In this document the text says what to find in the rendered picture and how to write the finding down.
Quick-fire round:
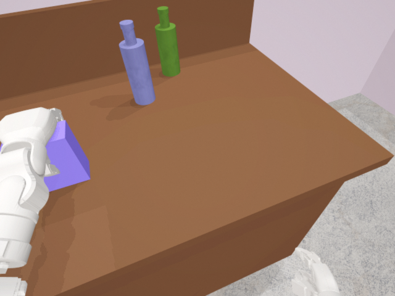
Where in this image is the sponge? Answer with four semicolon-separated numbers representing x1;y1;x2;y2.
0;120;90;192

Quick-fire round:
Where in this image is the left robot forearm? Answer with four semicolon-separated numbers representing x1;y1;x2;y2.
0;138;49;274

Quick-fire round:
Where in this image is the right robot hand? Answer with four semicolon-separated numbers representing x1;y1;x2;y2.
291;247;340;296

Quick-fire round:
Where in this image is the table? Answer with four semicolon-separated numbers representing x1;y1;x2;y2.
0;0;394;296

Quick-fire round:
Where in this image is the robot left upper arm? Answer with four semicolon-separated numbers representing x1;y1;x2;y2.
0;277;27;296

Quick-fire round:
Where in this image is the left robot hand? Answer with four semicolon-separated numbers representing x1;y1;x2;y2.
0;107;64;177

